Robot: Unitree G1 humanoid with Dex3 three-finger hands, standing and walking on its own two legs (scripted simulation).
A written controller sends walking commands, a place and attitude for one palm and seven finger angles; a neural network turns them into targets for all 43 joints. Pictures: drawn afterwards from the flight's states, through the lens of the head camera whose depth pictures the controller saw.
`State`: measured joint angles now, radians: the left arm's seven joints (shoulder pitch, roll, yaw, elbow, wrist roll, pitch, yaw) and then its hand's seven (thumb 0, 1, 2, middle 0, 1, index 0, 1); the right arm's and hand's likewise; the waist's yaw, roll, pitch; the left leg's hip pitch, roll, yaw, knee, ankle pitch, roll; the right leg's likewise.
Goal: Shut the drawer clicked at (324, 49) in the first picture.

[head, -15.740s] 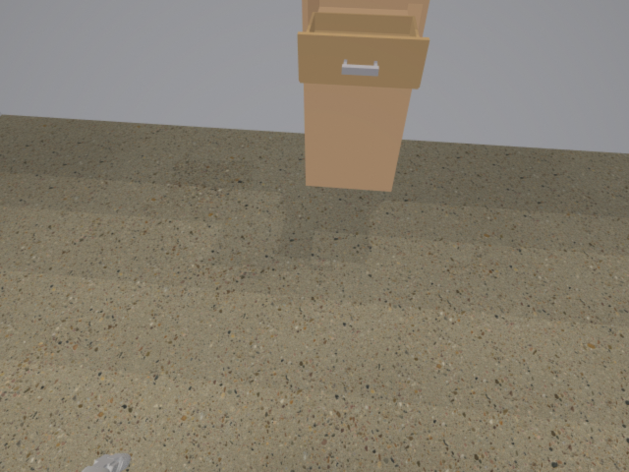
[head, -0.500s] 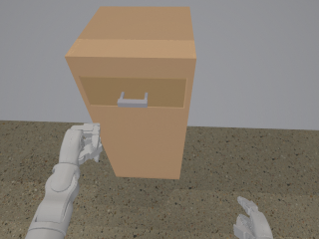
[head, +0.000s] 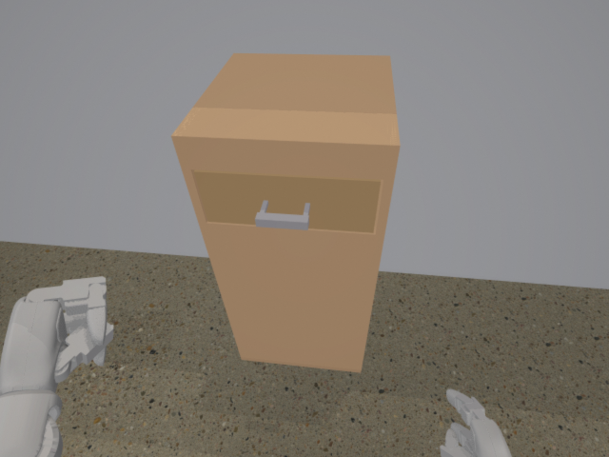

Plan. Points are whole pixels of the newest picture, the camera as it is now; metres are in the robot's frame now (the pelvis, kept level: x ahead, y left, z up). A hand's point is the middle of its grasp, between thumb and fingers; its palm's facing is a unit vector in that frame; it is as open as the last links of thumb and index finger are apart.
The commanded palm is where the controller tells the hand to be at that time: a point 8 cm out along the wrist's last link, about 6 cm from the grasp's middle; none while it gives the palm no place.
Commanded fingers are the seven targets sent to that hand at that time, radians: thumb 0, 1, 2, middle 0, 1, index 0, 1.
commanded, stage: draw the hand back to the body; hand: left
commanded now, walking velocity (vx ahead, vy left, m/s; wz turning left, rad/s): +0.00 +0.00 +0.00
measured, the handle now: (284, 213) +0.57 +0.12 -0.02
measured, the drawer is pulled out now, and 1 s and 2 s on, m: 0.00 0.00 0.00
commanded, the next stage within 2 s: step back with the hand held close in 0.22 s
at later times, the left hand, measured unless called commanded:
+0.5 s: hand (83, 333) +0.18 +0.24 +0.16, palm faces +0.38 -0.81 -0.44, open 3.2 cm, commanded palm +0.12 +0.28 +0.17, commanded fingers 0.00 0.90 0.90 -1.40 -1.60 -1.40 -1.60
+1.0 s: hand (52, 397) +0.12 +0.25 +0.15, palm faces +0.34 -0.80 -0.49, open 3.2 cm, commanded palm +0.06 +0.29 +0.17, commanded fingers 0.00 0.90 0.90 -1.40 -1.60 -1.40 -1.60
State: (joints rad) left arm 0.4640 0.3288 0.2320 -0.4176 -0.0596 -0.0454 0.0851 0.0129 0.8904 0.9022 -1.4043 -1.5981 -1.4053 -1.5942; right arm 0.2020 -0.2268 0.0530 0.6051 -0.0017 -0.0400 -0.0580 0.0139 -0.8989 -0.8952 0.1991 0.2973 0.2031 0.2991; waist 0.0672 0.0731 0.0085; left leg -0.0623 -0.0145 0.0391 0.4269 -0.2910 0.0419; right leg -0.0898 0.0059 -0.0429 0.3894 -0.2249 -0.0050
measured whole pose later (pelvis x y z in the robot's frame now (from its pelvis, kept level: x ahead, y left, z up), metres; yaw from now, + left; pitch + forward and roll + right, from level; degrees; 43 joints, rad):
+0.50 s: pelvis -0.02 +0.00 +0.00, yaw -1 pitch -2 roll -1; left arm 0.54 0.34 0.35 -0.47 -0.04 -0.17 0.10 0.01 0.89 0.90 -1.41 -1.60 -1.41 -1.59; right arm 0.19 -0.23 0.04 0.59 -0.01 -0.06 -0.06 0.01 -0.90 -0.90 0.20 0.30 0.20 0.30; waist 0.03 0.07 0.01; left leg -0.14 0.00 0.05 0.45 -0.28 0.04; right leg -0.16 0.02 -0.03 0.39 -0.19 0.00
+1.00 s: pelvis -0.07 +0.01 -0.01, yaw -1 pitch +0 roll -1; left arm 0.61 0.36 0.36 -0.55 0.00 -0.23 0.13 0.01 0.89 0.90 -1.41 -1.60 -1.41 -1.59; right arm 0.20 -0.23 -0.01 0.53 0.00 -0.04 -0.07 0.01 -0.90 -0.90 0.20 0.30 0.20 0.30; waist 0.00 0.03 0.02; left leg -0.35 -0.02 0.06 0.60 -0.27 0.07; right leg -0.37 -0.01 -0.02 0.53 -0.17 0.01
